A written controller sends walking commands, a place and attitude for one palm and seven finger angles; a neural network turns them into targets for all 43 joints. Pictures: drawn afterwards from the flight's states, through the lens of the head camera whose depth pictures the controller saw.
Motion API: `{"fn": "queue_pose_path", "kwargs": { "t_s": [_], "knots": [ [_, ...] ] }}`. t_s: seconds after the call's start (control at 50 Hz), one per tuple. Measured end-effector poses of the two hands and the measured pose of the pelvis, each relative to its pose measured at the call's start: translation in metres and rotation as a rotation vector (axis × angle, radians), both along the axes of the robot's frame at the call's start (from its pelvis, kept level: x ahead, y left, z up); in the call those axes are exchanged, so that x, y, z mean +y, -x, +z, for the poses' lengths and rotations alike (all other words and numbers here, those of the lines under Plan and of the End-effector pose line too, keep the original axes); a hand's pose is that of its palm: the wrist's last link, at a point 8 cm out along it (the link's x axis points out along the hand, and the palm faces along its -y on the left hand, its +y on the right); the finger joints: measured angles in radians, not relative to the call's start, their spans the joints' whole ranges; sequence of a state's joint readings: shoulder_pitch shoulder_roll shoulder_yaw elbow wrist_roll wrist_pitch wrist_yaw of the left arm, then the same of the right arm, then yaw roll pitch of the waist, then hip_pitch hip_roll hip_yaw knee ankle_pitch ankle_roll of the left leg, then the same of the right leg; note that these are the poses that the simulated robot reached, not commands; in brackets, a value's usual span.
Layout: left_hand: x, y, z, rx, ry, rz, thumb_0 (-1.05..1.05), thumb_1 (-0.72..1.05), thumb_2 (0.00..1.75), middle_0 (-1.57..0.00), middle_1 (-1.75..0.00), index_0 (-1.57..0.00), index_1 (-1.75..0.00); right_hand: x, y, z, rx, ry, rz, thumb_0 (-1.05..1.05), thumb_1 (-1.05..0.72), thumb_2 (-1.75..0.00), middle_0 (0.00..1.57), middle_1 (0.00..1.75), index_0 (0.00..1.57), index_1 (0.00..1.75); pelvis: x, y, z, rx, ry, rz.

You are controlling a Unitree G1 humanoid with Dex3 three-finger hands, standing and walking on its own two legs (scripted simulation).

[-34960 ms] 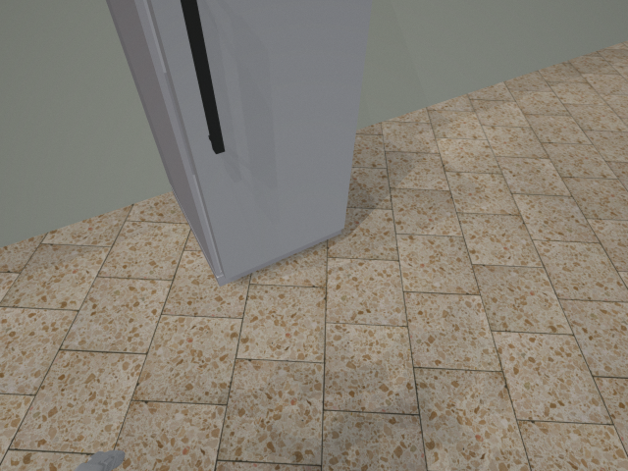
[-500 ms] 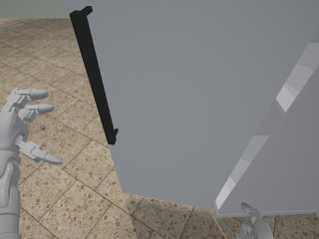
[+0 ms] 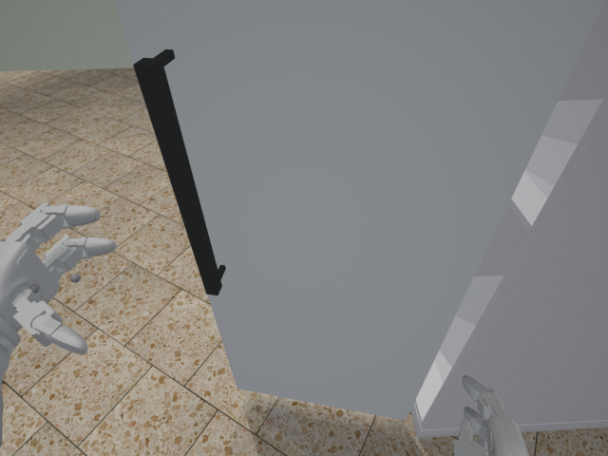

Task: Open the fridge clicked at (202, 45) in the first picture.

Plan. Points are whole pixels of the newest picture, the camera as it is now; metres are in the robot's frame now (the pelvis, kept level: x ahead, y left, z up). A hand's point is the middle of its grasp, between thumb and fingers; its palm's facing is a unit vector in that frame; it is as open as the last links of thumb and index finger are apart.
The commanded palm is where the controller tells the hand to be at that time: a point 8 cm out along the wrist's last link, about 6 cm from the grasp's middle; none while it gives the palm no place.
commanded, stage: draw the hand back to the body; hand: left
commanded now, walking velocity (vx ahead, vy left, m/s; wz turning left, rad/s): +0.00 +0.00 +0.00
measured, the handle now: (195, 196) +0.45 +0.22 +0.12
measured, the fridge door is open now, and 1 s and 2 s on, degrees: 77 77 77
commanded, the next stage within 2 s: step back with the hand held close in 1.22 s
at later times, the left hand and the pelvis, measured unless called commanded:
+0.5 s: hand (59, 299) +0.23 +0.29 +0.16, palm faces +0.49 -0.81 -0.32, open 12.2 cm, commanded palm +0.17 +0.32 +0.18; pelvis +0.01 +0.00 +0.01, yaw +0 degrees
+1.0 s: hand (56, 309) +0.21 +0.28 +0.17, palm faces +0.47 -0.80 -0.37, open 7.7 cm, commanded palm +0.16 +0.31 +0.19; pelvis +0.02 +0.00 +0.01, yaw +0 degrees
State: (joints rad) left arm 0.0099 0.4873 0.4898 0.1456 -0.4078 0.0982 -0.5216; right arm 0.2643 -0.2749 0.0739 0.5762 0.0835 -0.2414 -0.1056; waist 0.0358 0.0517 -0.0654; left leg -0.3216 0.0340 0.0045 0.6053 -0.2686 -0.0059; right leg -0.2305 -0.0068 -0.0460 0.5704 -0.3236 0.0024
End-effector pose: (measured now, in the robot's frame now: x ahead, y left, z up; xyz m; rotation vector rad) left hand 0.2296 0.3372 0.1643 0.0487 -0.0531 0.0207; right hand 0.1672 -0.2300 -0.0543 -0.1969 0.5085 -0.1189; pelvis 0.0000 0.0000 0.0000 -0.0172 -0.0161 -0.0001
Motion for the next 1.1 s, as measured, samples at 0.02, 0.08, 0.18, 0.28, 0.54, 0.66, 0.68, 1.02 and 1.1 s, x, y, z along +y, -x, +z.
{"fn": "queue_pose_path", "kwargs": {
  "t_s": [0.02, 0.08, 0.18, 0.28, 0.54, 0.66, 0.68, 1.02, 1.1],
  "knots": [
    [-0.001, 0.003, -0.003, 0.014, 0.002, 0.003, -0.01, -0.55, 0.20, -0.25, -1.15, -0.25, -1.15, 0.000, -0.001, 0.000, 0.000, 0.001, 0.003, 0.02, -0.90, -0.90, 0.20, 0.30, 0.21, 0.30, 0.000, 0.000, 0.000, -0.001, 0.000, 0.001],
    [-0.005, 0.012, -0.010, 0.040, -0.002, 0.011, -0.01, -0.54, 0.20, -0.25, -1.15, -0.25, -1.15, 0.001, -0.003, 0.000, -0.001, 0.008, 0.011, 0.02, -0.90, -0.90, 0.20, 0.30, 0.21, 0.30, 0.000, 0.001, 0.000, -0.007, 0.000, 0.005],
    [-0.011, 0.024, -0.005, 0.007, -0.066, 0.055, -0.02, -0.50, 0.23, -0.25, -1.12, -0.25, -1.13, 0.006, -0.007, 0.002, -0.009, 0.026, 0.036, 0.02, -0.90, -0.90, 0.20, 0.30, 0.21, 0.30, 0.000, 0.002, 0.001, -0.024, 0.002, 0.014],
    [-0.007, 0.033, 0.002, -0.046, -0.221, 0.336, -0.01, -0.38, 0.28, -0.25, -1.05, -0.25, -1.06, 0.013, -0.009, -0.001, 0.031, 0.036, 0.061, 0.02, -0.90, -0.90, 0.20, 0.30, 0.21, 0.30, 0.000, 0.004, 0.005, -0.028, -0.002, 0.011],
    [-0.016, 0.048, 0.011, -0.088, -0.326, 0.485, -0.01, 0.05, 0.49, -0.23, -0.80, -0.24, -0.80, 0.020, -0.011, -0.015, 0.149, 0.028, 0.048, 0.02, -0.90, -0.90, 0.20, 0.30, 0.21, 0.30, 0.005, -0.010, 0.011, -0.053, -0.017, -0.001],
    [-0.021, 0.048, 0.016, -0.091, -0.355, 0.461, 0.00, 0.26, 0.60, -0.23, -0.67, -0.23, -0.68, 0.019, -0.019, -0.011, 0.139, 0.018, 0.038, 0.02, -0.90, -0.90, 0.20, 0.30, 0.21, 0.30, 0.006, -0.016, 0.012, -0.060, -0.019, -0.010],
    [-0.022, 0.049, 0.016, -0.089, -0.358, 0.457, 0.00, 0.30, 0.61, -0.23, -0.65, -0.23, -0.66, 0.019, -0.020, -0.010, 0.136, 0.017, 0.036, 0.02, -0.90, -0.90, 0.20, 0.30, 0.21, 0.30, 0.006, -0.017, 0.012, -0.061, -0.019, -0.011],
    [-0.025, 0.066, 0.018, -0.078, -0.365, 0.472, 0.01, 0.82, 0.87, -0.21, -0.34, -0.21, -0.35, 0.018, -0.031, -0.004, 0.132, 0.031, 0.051, 0.01, -0.90, -0.90, 0.20, 0.30, 0.21, 0.30, 0.003, -0.019, 0.014, -0.074, -0.017, -0.005],
    [-0.026, 0.066, 0.016, -0.073, -0.356, 0.476, 0.01, 0.86, 0.89, -0.21, -0.32, -0.21, -0.32, 0.019, -0.029, -0.005, 0.137, 0.031, 0.053, 0.01, -0.90, -0.90, 0.20, 0.30, 0.21, 0.30, 0.002, -0.017, 0.014, -0.078, -0.016, -0.005]
  ]
}}
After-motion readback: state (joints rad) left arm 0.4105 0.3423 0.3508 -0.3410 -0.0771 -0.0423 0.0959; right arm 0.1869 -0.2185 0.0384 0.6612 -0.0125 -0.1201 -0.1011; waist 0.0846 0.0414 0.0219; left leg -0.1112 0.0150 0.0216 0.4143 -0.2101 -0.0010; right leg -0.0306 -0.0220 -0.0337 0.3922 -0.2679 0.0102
